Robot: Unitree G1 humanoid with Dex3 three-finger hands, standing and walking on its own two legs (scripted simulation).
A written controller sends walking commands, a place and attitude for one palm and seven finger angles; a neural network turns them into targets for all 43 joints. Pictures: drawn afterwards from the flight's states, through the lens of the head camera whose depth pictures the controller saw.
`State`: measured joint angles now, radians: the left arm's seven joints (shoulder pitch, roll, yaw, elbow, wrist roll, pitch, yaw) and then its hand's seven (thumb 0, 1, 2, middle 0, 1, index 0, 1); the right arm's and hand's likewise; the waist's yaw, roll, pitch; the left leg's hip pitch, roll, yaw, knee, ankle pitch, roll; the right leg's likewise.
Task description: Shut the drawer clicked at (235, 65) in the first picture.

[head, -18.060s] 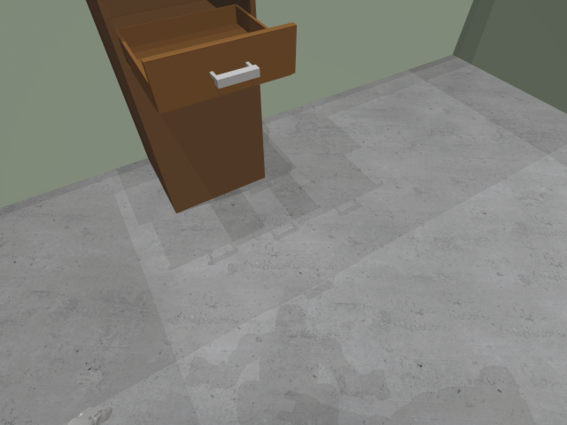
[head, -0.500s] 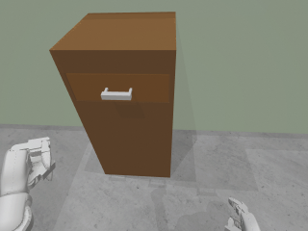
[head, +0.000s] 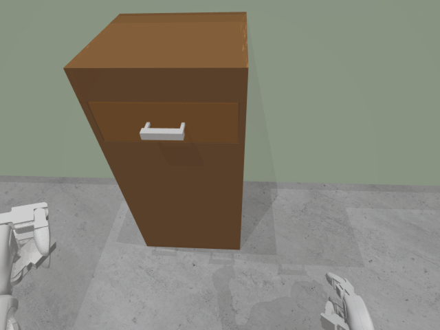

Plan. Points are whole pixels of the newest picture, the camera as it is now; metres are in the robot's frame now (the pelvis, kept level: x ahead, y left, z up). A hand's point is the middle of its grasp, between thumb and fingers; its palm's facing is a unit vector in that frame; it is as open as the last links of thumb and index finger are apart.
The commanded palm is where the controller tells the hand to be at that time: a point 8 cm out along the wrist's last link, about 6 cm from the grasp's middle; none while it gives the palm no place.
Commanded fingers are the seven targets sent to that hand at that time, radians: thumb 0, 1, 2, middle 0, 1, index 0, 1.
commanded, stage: step back with the hand held close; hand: left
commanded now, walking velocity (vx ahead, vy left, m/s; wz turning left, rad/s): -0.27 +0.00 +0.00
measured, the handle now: (163, 129) +0.63 +0.23 +0.00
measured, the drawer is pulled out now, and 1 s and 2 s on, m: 0.00 0.00 0.00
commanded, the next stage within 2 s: stop stepping back and stand still in 1.32 s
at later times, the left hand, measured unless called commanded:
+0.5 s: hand (20, 284) +0.14 +0.26 +0.15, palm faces +0.35 -0.80 -0.49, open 3.2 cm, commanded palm +0.07 +0.30 +0.17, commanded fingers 0.00 0.90 0.90 -1.40 -1.60 -1.40 -1.60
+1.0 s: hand out of the picture +0.07 +0.26 +0.16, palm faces +0.41 -0.79 -0.45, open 3.2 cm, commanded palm +0.00 +0.30 +0.17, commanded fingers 0.00 0.90 0.90 -1.40 -1.60 -1.40 -1.60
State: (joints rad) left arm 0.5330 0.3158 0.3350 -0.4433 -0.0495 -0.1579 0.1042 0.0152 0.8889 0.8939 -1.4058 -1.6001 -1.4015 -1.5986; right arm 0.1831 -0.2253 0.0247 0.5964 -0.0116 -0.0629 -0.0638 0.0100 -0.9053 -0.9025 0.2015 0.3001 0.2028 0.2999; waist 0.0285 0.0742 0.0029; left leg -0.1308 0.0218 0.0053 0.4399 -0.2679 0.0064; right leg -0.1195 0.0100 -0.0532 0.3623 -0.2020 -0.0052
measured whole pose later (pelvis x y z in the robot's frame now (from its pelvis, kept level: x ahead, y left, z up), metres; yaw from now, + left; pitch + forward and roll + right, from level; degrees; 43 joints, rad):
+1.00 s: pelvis -0.12 +0.02 -0.03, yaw +2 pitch +0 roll -1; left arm 0.57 0.37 0.39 -0.59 0.00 -0.29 0.14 0.01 0.89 0.89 -1.41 -1.60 -1.40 -1.60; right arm 0.20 -0.22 -0.03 0.59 -0.01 -0.05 -0.06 0.01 -0.91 -0.90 0.20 0.30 0.20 0.30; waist -0.02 0.00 0.03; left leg -0.51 -0.03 -0.01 0.79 -0.40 0.02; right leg -0.46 0.02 0.04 0.60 -0.15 0.02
